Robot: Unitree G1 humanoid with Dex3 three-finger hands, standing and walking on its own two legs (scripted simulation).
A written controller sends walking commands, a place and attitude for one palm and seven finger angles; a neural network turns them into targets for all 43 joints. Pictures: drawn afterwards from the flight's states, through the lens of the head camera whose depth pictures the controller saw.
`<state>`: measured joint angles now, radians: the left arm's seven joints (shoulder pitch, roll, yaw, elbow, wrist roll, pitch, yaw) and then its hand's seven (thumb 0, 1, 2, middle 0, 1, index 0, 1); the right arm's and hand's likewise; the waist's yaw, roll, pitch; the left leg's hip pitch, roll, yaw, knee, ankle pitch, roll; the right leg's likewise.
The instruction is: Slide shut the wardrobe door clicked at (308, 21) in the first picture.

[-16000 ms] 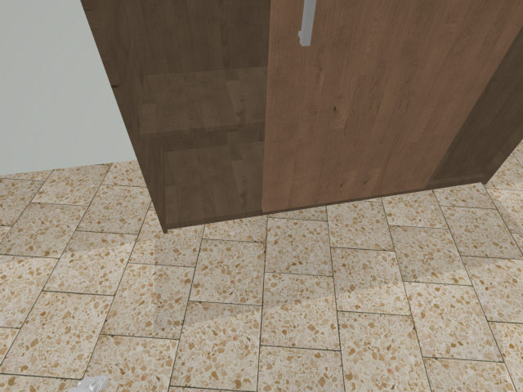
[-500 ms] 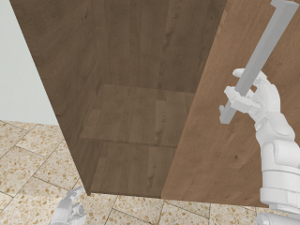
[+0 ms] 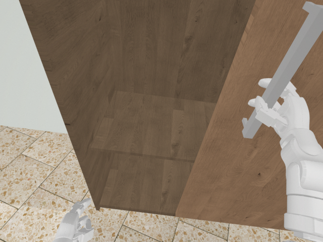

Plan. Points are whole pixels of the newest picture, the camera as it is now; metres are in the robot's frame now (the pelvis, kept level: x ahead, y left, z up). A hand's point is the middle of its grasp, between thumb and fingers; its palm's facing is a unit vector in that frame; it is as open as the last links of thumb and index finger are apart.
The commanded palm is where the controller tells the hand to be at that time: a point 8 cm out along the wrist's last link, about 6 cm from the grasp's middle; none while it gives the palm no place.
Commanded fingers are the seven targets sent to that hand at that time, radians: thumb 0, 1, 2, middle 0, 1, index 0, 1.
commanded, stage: grip the handle and tug to test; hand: right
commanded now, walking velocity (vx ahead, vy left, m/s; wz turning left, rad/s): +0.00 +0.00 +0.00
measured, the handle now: (272, 82) +0.42 -0.20 +0.25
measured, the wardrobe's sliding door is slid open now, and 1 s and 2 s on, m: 0.45 0.45 0.35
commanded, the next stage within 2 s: tug the door sideways, standing still in 0.30 s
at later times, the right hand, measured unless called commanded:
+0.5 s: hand (261, 112) +0.37 -0.17 +0.21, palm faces +0.02 +1.00 -0.07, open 6.5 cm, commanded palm +0.34 -0.21 +0.20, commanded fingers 0.00 -0.90 -0.90 0.45 1.40 0.45 1.40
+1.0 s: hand (256, 104) +0.39 -0.17 +0.20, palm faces +0.32 +0.94 -0.15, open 6.3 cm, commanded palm +0.37 -0.18 +0.21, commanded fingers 0.00 -0.90 -0.90 0.45 1.40 0.45 1.40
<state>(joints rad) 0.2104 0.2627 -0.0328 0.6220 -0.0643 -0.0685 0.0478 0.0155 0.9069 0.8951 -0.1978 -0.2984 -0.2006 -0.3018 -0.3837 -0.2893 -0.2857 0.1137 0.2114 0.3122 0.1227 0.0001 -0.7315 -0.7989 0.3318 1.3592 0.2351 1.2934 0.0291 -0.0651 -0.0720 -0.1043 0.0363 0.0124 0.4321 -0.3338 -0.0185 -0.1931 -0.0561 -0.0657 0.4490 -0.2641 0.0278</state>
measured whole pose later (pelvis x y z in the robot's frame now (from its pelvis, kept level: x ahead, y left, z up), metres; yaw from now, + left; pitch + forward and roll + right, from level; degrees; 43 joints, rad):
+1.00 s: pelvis +0.07 +0.02 -0.01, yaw -3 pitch -2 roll +0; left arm 0.09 0.20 -0.02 0.63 -0.01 -0.01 0.03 0.01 0.91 0.89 -0.20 -0.30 -0.20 -0.30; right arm -0.23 -0.18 -0.16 -0.26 0.07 0.00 -0.11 -0.03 -0.65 -0.84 0.51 1.41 0.28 1.40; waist -0.08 -0.10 0.17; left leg -0.23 0.00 0.13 0.55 -0.28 0.06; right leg -0.29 -0.02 0.06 0.95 -0.45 -0.01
